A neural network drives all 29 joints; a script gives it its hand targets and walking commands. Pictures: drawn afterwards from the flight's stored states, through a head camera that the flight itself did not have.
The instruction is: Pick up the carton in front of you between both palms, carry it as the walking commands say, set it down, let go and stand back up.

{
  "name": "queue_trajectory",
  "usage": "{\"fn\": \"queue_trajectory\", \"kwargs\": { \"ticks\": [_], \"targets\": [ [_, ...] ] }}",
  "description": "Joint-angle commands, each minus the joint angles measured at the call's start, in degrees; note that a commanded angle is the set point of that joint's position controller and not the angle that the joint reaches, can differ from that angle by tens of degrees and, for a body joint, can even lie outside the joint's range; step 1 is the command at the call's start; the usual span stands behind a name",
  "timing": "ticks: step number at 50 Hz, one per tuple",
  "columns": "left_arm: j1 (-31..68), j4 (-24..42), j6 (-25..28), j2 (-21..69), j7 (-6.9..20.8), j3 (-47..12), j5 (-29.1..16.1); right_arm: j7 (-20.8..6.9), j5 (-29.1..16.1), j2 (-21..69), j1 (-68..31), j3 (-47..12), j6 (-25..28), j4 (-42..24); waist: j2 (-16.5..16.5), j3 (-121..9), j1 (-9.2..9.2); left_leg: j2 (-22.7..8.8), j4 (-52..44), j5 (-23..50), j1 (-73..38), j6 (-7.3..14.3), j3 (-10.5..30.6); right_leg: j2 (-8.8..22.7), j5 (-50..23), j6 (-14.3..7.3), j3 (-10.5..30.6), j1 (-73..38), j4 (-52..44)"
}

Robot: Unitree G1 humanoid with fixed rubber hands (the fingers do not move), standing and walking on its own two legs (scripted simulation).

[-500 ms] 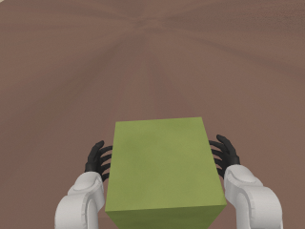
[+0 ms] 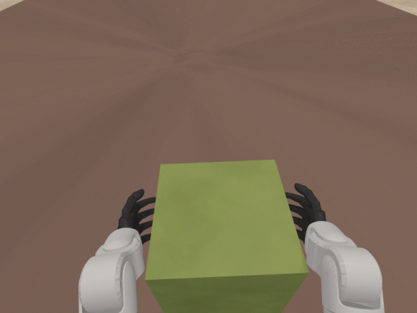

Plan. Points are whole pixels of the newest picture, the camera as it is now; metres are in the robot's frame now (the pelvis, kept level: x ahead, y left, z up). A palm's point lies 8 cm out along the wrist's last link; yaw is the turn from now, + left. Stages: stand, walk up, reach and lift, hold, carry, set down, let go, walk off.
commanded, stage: carry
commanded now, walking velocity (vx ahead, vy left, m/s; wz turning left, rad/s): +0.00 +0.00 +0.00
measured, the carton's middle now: (220, 244) +0.27 +0.00 +0.02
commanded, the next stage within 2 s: hold in 1.28 s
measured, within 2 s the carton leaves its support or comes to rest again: neither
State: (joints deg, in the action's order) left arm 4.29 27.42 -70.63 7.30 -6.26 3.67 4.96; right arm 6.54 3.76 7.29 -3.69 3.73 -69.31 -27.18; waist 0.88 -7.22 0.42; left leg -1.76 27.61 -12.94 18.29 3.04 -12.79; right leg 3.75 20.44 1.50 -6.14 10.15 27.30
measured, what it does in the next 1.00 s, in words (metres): stands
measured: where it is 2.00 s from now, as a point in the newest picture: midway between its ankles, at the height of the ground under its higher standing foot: outside the picture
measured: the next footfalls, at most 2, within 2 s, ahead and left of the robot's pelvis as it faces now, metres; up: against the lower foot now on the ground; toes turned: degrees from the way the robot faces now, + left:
none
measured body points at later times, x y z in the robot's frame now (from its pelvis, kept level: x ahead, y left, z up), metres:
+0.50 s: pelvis +0.01 -0.01 +0.00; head -0.02 -0.01 +0.44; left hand +0.27 +0.14 +0.07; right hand +0.27 -0.17 +0.07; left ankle +0.02 +0.08 -0.74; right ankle -0.07 -0.12 -0.74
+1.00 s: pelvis -0.03 -0.01 +0.00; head -0.04 -0.01 +0.45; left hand +0.27 +0.14 +0.02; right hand +0.27 -0.16 +0.02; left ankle +0.02 +0.08 -0.74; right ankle -0.07 -0.12 -0.74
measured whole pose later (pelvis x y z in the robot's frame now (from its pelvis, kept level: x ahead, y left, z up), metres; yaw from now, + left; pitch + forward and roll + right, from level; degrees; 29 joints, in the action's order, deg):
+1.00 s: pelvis -0.03 -0.01 +0.00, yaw +0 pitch +2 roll +0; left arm 11.5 -9.9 -42.6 8.0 -1.5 9.4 14.1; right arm 1.0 13.9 8.0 -11.5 9.5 -42.1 10.1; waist 0.3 -4.9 0.2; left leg -3.5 28.5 -11.1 19.3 2.3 -11.9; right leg 2.1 19.2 -0.2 -6.9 11.2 28.5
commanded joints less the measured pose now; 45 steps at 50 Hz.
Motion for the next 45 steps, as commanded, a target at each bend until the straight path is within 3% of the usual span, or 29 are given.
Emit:
{"fn": "queue_trajectory", "kwargs": {
  "ticks": [1, 6, 17, 32, 45],
  "targets": [
    [18.96, 0.99, -0.3, 46.25, 10.16, -37.63, -18.41, -10.36, -17.49, 46.98, -19.55, -37.77, -1.36, -0.86, 0.81, -12.74, -0.21, -8.21, 3.85, 34.53, -11.52, -0.93, 7.03, 5.93, -35.27, -0.26, 2.53, -0.25, 0.78],
    [22.81, 2.22, 0.2, 48.9, 10.39, -38.38, -19.88, -10.42, -18.64, 49.74, -22.83, -38.52, -0.93, -1.65, 0.56, -12.28, -0.29, -7.7, 4.94, 31.92, -10.81, -1.41, 6.65, 5.95, -37.51, -0.45, 2.72, -0.19, 1.44],
    [20.87, 2.01, 1.54, 48.52, 10.86, -39.29, -18.95, -10.82, -17.35, 49.35, -20.42, -38.88, 0.41, -1.13, -0.03, -12.34, -0.37, -7.93, 4.69, 26.93, -10.62, -1.25, 7.05, 5.59, -32.29, -1.25, 3.25, -0.84, 1.21],
    [24.97, -12.47, 12.23, 46.39, 14.1, -33.82, -12.37, -14.31, -11.58, 47.26, -25.01, -33.97, 11.03, 13.06, -0.54, -8.41, -0.2, -8.36, -0.69, 15.41, -8.98, -1.23, 8.18, 5.17, -17.09, -2.34, 4.26, 1.41, -3.24],
    [30.82, -29.11, 27.57, 46.89, 16.44, -25.52, -5.73, -16.81, -4.34, 47.53, -30.67, -25.03, 26.36, 29.59, -0.86, -9.5, -0.21, -8.42, -2.37, 11.72, -8.97, -1.2, 8.58, 4.93, -10.97, -2.8, 4.69, 3.0, -4.18]
  ]
}}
